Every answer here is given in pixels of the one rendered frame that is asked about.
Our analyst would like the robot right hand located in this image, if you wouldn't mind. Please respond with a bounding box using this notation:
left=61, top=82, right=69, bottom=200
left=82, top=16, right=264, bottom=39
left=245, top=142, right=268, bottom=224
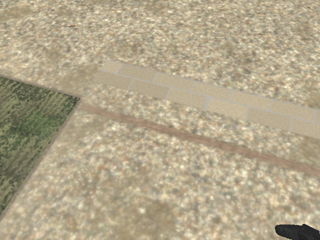
left=275, top=224, right=320, bottom=240

